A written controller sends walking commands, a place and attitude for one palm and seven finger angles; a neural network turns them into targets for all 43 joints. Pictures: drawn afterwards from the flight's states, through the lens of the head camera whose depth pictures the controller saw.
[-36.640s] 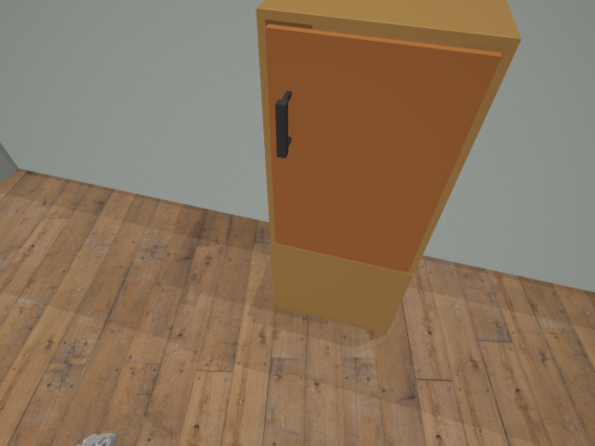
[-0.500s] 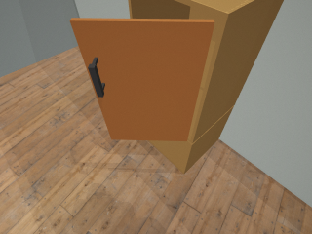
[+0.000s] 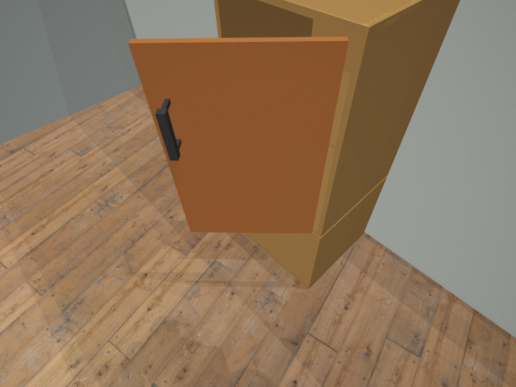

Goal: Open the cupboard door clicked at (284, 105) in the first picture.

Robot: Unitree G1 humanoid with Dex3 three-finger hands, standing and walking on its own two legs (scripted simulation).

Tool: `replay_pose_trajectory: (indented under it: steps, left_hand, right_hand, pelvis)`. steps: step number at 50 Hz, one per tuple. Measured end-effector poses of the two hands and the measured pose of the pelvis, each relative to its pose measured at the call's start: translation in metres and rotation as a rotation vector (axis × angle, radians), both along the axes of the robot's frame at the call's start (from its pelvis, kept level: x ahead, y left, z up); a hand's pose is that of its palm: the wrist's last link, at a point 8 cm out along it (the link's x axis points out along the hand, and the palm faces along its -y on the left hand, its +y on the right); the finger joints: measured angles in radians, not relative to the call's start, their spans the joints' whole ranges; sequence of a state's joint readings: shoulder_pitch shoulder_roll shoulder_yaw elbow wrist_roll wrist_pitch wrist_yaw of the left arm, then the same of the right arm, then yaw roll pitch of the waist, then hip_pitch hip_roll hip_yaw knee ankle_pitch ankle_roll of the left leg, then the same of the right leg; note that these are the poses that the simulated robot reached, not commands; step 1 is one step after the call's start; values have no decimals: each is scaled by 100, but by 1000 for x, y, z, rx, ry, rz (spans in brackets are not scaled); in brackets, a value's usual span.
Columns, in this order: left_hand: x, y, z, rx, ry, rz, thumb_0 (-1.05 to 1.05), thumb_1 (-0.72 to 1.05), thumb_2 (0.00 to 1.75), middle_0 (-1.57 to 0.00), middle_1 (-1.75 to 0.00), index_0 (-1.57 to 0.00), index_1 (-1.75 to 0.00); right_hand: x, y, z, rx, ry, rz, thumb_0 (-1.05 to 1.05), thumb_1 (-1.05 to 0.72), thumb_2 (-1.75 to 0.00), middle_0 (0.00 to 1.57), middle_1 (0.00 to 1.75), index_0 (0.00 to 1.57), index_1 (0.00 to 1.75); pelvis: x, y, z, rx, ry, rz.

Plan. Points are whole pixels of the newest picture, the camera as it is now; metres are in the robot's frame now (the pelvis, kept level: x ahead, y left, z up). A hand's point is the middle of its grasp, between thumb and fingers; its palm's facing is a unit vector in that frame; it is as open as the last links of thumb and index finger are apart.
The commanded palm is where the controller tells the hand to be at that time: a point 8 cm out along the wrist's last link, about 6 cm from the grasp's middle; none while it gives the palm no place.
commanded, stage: look again from close up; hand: left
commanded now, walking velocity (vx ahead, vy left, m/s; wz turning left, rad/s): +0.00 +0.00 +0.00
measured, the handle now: (170, 130) +0.58 +0.22 +0.07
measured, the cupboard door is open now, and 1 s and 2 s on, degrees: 45 45 45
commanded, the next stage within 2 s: raise the hand with hooked fingers in 0.60 s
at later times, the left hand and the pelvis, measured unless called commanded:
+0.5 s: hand out of the picture +0.04 +0.17 -0.17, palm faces +0.02 -0.98 -0.21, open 7.3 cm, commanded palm none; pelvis +0.03 -0.01 +0.00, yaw +0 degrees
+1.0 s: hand (159, 315) +0.22 +0.17 +0.00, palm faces +0.04 -1.00 -0.04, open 8.0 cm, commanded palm +0.16 +0.24 -0.04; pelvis +0.01 -0.02 -0.04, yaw +1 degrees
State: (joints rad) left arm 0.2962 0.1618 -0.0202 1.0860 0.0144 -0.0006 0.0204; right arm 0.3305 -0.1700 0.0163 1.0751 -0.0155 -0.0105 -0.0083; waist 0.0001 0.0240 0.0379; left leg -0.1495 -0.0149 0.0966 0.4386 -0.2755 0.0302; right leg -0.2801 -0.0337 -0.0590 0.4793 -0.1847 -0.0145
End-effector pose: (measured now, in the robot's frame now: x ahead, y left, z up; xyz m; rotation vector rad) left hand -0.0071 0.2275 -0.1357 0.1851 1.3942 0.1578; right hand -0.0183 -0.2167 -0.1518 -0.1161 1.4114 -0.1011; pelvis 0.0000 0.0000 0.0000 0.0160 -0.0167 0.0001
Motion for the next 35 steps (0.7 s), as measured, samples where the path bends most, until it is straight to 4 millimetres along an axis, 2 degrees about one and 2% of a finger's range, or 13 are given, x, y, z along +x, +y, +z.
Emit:
replay_pose_trajectory:
  steps: [5, 10, 23, 35]
  left_hand:
    - [-2, -7, -2, -16, 31, 8, 1, 90, 90, -20, -30, -20, -30]
    - [7, -15, -5, -33, 30, 8, 1, 90, 90, -20, -30, -20, -30]
    - [34, -12, -6, -15, -7, 12, 2, 92, 90, -20, -30, -20, -30]
    - [51, -11, -6, -10, -32, 11, 1, 92, 90, -20, -30, -20, -30]
  right_hand:
    - [-11, 4, 0, 7, 56, -12, 0, -91, -90, 20, 30, 20, 30]
    - [-9, 7, 1, 10, 73, -20, 0, -91, -90, 20, 30, 20, 30]
    - [34, 6, 0, 3, 6, -8, 0, -91, -90, 20, 30, 20, 30]
    - [54, -10, 3, -31, -18, 3, 1, -91, -90, 20, 30, 20, 30]
  pelvis:
    - [5, -1, 0, -1, 2, 2]
    - [12, -3, 1, -3, 1, 3]
    - [28, -7, 0, -7, 0, 5]
    - [37, -10, 1, -9, 1, 7]
